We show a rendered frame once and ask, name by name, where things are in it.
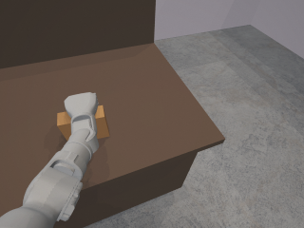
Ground table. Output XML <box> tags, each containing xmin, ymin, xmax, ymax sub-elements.
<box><xmin>0</xmin><ymin>0</ymin><xmax>225</xmax><ymax>228</ymax></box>

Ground sponge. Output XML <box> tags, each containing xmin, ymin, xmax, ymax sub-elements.
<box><xmin>57</xmin><ymin>105</ymin><xmax>110</xmax><ymax>141</ymax></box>

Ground left robot hand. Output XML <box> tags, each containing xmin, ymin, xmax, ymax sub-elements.
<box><xmin>64</xmin><ymin>92</ymin><xmax>99</xmax><ymax>118</ymax></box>

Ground robot left forearm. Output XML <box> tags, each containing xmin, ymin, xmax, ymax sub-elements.
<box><xmin>23</xmin><ymin>112</ymin><xmax>99</xmax><ymax>205</ymax></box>

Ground robot left upper arm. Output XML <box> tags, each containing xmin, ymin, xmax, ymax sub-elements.
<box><xmin>0</xmin><ymin>167</ymin><xmax>83</xmax><ymax>228</ymax></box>

